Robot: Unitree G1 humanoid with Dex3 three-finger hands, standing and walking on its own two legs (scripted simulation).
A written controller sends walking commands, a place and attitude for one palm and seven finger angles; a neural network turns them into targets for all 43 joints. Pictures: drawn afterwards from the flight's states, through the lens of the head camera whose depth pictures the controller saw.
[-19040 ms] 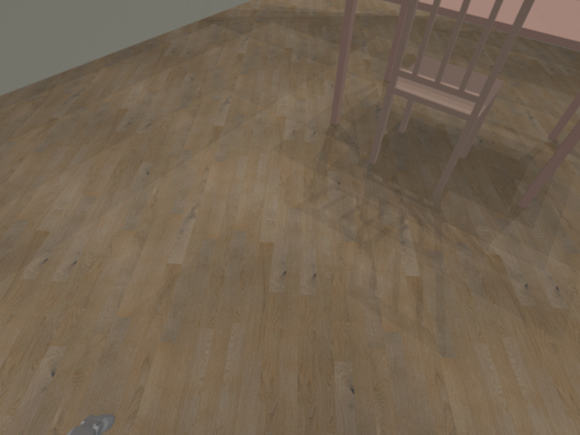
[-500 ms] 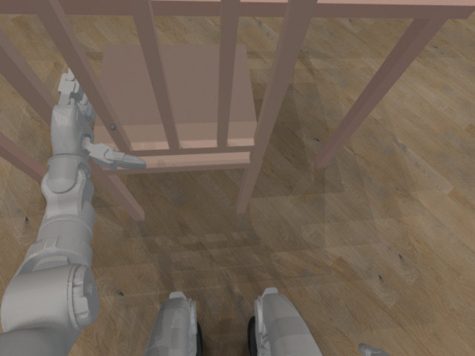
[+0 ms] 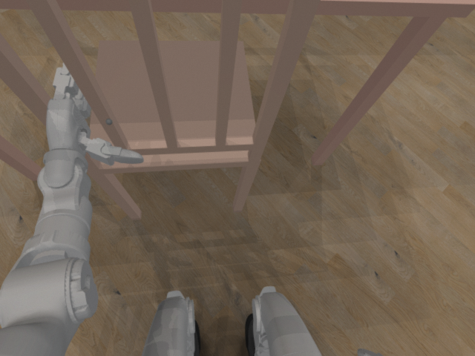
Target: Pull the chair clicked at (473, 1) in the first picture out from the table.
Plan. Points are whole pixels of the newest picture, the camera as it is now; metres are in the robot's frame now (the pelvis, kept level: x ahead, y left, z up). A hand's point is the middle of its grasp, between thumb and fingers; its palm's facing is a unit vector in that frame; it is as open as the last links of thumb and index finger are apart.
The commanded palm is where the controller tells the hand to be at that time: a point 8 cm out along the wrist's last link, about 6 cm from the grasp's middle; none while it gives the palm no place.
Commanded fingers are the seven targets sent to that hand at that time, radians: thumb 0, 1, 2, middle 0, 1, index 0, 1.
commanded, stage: push the fingers through the gap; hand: left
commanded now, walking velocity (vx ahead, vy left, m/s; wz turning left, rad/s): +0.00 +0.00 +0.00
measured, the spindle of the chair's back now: (158, 84) +0.52 +0.10 +0.07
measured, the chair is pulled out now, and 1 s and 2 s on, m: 0.00 0.00 0.04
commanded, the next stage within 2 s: hook a spindle and tug to test in 0.02 s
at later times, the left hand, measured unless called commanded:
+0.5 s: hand (112, 121) +0.49 +0.18 +0.02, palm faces +0.05 -1.00 -0.03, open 15.2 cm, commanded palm +0.46 +0.21 +0.03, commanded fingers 0.00 -0.22 0.42 -0.41 -1.18 -0.41 -1.18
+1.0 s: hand (113, 119) +0.49 +0.18 +0.02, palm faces +0.07 -1.00 -0.04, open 5.7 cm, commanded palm +0.46 +0.21 +0.03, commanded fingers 0.00 0.90 0.90 -0.50 -1.45 -0.50 -1.45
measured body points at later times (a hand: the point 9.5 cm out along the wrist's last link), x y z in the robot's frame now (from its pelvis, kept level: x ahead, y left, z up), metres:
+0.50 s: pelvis +0.00 +0.00 +0.00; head +0.16 +0.03 +0.42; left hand +0.48 +0.23 +0.02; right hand +0.05 -0.26 -0.12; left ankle +0.02 +0.10 -0.62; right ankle +0.02 -0.12 -0.62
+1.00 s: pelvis +0.01 +0.00 +0.00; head +0.17 +0.02 +0.42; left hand +0.48 +0.23 +0.03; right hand +0.05 -0.26 -0.12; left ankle +0.02 +0.10 -0.62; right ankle +0.02 -0.12 -0.62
